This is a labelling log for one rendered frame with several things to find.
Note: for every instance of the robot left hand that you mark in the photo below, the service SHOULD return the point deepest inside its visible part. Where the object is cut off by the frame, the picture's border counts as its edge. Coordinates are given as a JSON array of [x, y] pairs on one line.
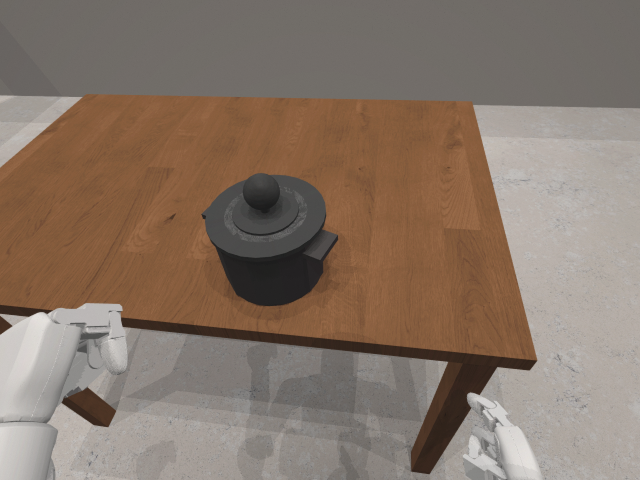
[[48, 357]]

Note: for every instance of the robot right hand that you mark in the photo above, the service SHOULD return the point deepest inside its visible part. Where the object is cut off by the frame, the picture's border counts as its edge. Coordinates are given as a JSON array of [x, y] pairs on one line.
[[510, 456]]

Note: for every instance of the knob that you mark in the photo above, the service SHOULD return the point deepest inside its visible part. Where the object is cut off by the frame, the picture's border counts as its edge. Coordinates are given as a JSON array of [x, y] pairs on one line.
[[261, 191]]

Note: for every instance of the table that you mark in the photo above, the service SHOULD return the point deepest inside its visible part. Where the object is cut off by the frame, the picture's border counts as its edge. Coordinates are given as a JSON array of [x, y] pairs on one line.
[[104, 206]]

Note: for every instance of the pot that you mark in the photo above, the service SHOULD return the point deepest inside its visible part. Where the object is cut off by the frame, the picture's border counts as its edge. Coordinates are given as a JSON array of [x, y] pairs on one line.
[[281, 281]]

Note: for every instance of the robot left forearm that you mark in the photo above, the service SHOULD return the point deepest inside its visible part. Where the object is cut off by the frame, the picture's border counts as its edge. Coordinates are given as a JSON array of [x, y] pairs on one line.
[[25, 451]]

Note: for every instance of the lid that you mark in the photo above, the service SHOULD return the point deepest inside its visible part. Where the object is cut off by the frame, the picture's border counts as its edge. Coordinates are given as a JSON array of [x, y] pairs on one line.
[[242, 232]]

